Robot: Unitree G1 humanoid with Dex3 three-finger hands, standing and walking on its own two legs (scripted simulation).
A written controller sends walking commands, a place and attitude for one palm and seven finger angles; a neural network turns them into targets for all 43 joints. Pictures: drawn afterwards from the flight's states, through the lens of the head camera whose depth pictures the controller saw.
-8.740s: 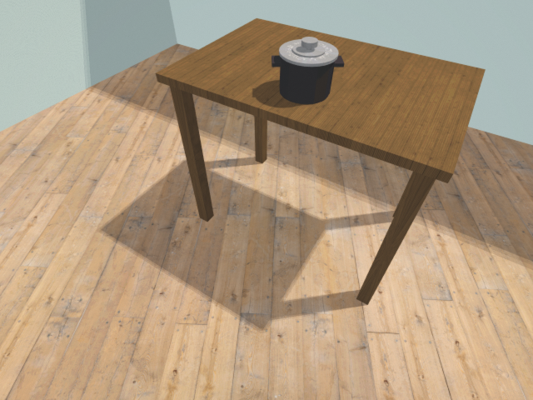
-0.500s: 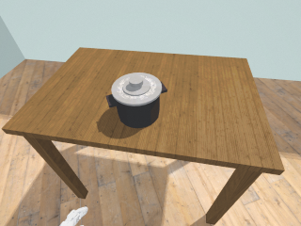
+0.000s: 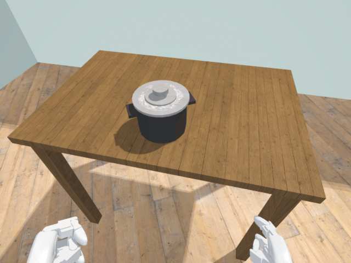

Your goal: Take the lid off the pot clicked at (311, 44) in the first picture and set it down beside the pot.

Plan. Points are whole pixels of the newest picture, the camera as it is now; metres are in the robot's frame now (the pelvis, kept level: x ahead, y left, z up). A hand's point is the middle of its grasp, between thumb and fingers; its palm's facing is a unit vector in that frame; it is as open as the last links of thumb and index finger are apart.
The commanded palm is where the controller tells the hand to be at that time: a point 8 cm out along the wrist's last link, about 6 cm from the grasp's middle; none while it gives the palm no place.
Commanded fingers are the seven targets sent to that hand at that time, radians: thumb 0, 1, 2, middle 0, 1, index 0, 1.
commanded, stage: raise the hand higher, near the body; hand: left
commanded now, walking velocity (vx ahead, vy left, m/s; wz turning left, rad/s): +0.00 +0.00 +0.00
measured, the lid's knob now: (160, 89) +0.52 +0.10 +0.13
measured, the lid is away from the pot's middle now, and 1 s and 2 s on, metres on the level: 0.00 0.00 0.00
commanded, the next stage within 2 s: reach forward and open the fingers in 0.84 s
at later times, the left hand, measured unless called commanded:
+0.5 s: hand (65, 222) +0.16 +0.23 +0.08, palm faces +0.27 -0.88 -0.39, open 3.1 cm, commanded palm +0.11 +0.27 +0.11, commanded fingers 0.00 0.90 0.90 -1.30 -1.50 -1.30 -1.50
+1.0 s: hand (54, 190) +0.20 +0.24 +0.14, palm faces +0.31 -0.73 -0.61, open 3.1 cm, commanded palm +0.15 +0.28 +0.16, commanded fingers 0.00 0.77 0.97 -1.26 -1.36 -1.26 -1.36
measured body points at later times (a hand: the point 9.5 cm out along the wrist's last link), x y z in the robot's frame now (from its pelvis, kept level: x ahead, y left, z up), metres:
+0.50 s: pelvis +0.02 +0.01 +0.00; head +0.01 +0.00 +0.45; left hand +0.14 +0.28 +0.10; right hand +0.23 -0.21 -0.06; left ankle -0.01 +0.10 -0.74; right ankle +0.03 -0.11 -0.74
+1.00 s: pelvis +0.02 +0.01 +0.00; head +0.01 +0.00 +0.45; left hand +0.18 +0.28 +0.17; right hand +0.21 -0.20 -0.08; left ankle -0.01 +0.10 -0.74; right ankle +0.03 -0.11 -0.74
